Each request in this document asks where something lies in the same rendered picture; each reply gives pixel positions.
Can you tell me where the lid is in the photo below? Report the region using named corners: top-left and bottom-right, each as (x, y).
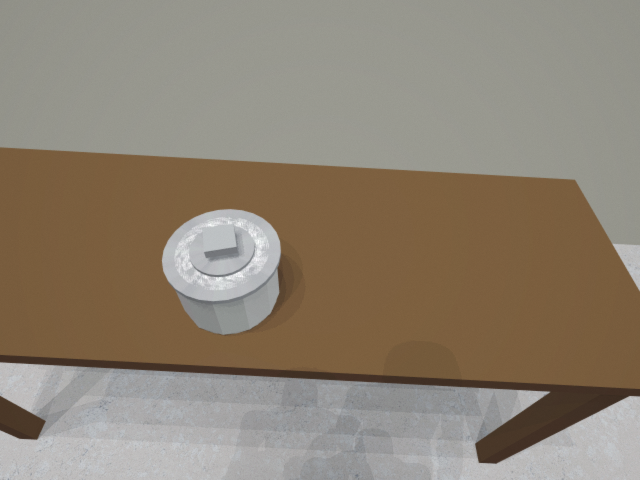
top-left (162, 209), bottom-right (281, 304)

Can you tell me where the table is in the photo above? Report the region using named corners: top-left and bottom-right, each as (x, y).
top-left (0, 147), bottom-right (640, 464)

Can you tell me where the knob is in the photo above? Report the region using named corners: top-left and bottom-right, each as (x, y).
top-left (202, 224), bottom-right (238, 258)

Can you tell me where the pot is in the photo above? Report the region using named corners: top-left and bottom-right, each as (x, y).
top-left (176, 270), bottom-right (279, 335)

